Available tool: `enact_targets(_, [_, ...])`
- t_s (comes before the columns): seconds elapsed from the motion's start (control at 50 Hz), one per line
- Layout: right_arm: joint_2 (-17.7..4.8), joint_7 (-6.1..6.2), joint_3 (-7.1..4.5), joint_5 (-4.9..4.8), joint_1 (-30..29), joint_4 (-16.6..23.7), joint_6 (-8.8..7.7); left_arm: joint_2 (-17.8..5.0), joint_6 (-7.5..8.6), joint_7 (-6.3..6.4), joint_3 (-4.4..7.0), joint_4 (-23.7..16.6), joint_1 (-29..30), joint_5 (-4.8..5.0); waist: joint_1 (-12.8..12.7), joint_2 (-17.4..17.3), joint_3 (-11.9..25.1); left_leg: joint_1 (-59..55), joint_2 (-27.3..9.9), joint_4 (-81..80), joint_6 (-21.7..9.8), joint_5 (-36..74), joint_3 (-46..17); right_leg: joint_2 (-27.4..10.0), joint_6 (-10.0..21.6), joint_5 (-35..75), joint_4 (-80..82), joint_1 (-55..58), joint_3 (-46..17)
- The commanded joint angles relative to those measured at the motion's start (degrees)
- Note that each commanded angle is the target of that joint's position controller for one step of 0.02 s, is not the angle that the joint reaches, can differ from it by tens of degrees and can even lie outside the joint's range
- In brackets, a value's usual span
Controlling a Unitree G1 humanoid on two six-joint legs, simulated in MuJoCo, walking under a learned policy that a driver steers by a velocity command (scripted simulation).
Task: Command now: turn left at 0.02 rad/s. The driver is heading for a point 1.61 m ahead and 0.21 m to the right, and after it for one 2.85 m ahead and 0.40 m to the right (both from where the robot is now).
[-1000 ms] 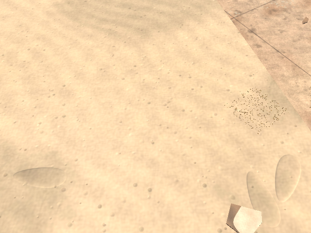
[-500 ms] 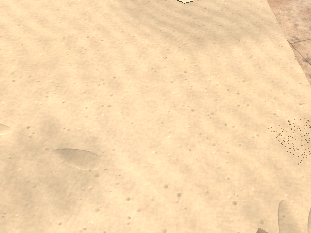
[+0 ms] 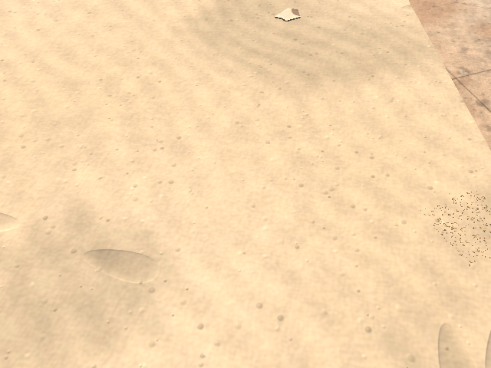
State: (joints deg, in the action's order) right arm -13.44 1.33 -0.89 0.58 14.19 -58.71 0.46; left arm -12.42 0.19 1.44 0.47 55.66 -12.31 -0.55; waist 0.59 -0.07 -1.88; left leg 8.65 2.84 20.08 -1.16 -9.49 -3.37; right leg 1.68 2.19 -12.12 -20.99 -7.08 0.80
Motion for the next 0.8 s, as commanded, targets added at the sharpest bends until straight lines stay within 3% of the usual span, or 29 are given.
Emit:
enact_targets(0.02, [-5.04,0.28,-0.62,-0.03,0.76,0.06,-0.53,-5.84,0.54,0.21,0.98,-0.27,-1.31,0.02,-0.40,-0.11,-0.50,0.77,-6.10,-3.20,-1.10,3.62,-5.82,-7.25,1.56,1.97,4.99,-1.47,-7.30])
enact_targets(0.32, [-2.75,0.79,0.67,-0.14,2.46,-5.76,-0.52,-3.55,0.60,0.61,-0.30,5.90,-5.16,0.05,-0.36,0.30,-1.45,0.81,-6.45,-2.59,-1.20,3.97,-5.03,-6.61,1.43,2.98,4.66,-2.39,-7.07])
enact_targets(0.34, [-2.38,0.80,0.79,-0.07,2.97,-6.08,-0.48,-3.50,0.56,0.59,-0.30,6.26,-5.83,-0.03,-0.49,0.53,-0.27,0.58,-5.81,-2.53,-1.32,-0.02,-4.58,-6.22,1.55,-2.09,5.28,-2.02,-7.14])
enact_targets(0.38, [-3.03,0.71,0.35,0.22,2.88,-5.64,-0.20,-5.89,0.00,0.53,0.78,6.43,-6.86,-0.10,-0.98,2.82,-1.51,4.25,-2.48,2.15,-2.36,-13.44,-1.91,-5.73,3.36,-19.03,5.87,-3.32,-8.95])
enact_targets(0.4, [-3.04,0.44,0.19,0.68,2.04,-4.96,-0.08,-6.73,-0.38,0.40,1.27,6.47,-8.00,-0.18,-1.70,4.31,-3.51,8.68,-1.02,5.48,-2.88,-19.42,-0.71,-7.25,5.11,-28.03,7.47,-4.18,-12.13])
enact_targets(0.44, [-0.53,-0.36,0.61,1.69,-0.53,-2.91,-0.50,-7.79,-0.67,0.35,2.19,7.54,-11.97,-0.26,-3.16,8.38,-7.27,15.99,0.02,15.40,-2.75,-17.63,4.10,-14.89,9.76,-37.92,13.32,-3.68,-22.28])
enact_targets(0.46, [-0.26,-0.69,0.68,1.99,-1.73,-1.91,-1.06,-7.41,-0.44,0.33,2.43,7.75,-12.52,-0.37,-3.33,8.14,-8.72,17.82,-2.15,19.89,-2.61,-14.58,4.84,-18.22,11.58,-36.46,15.38,-4.50,-25.56])
enact_targets(0.5, [-1.46,-1.29,0.14,1.66,-2.56,-0.59,-2.22,-7.44,0.52,0.06,2.85,7.29,-11.92,-0.95,-2.64,5.62,-7.95,21.15,-4.27,24.54,-2.58,-15.87,3.89,-19.32,12.39,-29.20,15.94,-2.15,-25.51])
enact_targets(0.54, [-1.26,-1.94,-0.11,1.14,-2.00,0.20,-3.24,-7.70,1.41,-0.13,3.20,6.73,-10.31,-0.64,-1.32,5.45,-6.67,18.50,-4.57,20.83,-2.70,-15.37,4.77,-17.03,11.02,-23.94,14.37,-2.36,-20.48])
enact_targets(0.58, [-0.46,-1.99,-0.34,0.61,0.56,-0.08,-3.82,-7.33,1.82,-0.35,3.36,6.11,-8.07,-0.19,0.73,5.85,-6.18,8.27,-2.81,12.34,-3.00,-11.05,7.39,-13.58,9.25,-20.53,11.55,-8.03,-14.84])
enact_targets(0.62, [-0.28,-1.50,-0.91,0.43,9.81,-3.46,-4.08,-6.42,1.98,-0.54,3.34,5.28,-6.56,-0.15,4.10,2.75,-4.85,-8.33,0.07,4.22,-3.05,-7.30,8.83,-9.41,7.71,-20.45,3.26,-17.98,-9.99])
enact_targets(0.64, [-3.13,-0.92,-1.74,1.02,15.75,-4.68,-4.54,-3.80,2.53,-0.82,2.57,4.10,-5.16,-0.53,6.42,-4.76,-3.54,-15.63,-7.43,-2.22,-4.01,-14.56,-2.07,-5.52,5.87,-17.73,-8.89,-24.43,-4.79])
enact_targets(0.66, [-9.34,-0.63,-3.21,0.93,22.94,-5.46,-4.68,0.68,3.18,-1.46,1.32,1.44,-3.89,-0.21,7.98,-18.19,-0.58,-20.60,-21.78,-13.59,-8.72,-33.35,-27.40,1.52,3.27,-18.29,-27.71,-34.20,3.81])
enact_targets(0.68, [-8.74,-0.60,-3.20,0.87,21.81,-6.29,-4.04,-4.41,3.15,-1.85,2.52,0.68,-2.31,-1.99,5.79,-11.82,-4.58,-14.63,-25.12,-14.53,-11.85,-36.34,-33.33,-0.67,4.15,-18.99,-38.01,-37.14,0.23])
enact_targets(0.7, [-6.41,-0.89,-2.59,0.89,15.78,-4.00,-4.24,-4.37,3.33,-2.49,2.63,0.54,-1.08,-2.04,2.75,-5.18,-7.80,-10.42,-23.11,-13.87,-11.50,-33.00,-28.68,-3.65,4.59,-13.03,-41.60,-38.06,-1.99])
enact_targets(0.74, [-4.40,-1.10,-1.97,0.55,10.41,-1.80,-5.36,-2.67,3.96,-3.37,2.37,1.55,-2.24,-1.36,-0.19,-2.52,-6.64,-7.96,-18.25,-14.72,-9.45,-17.85,-18.38,-6.05,3.46,-4.30,-40.49,-34.58,-2.23])
enact_targets(0.8, [-2.25,-0.73,-1.07,0.34,13.73,-3.20,-6.47,-2.91,3.11,-3.73,2.68,1.44,-1.26,-1.64,-0.60,-3.45,-4.04,-10.83,-14.72,-13.10,-8.47,4.47,-8.66,-5.88,1.36,0.04,-39.33,-33.97,0.59])
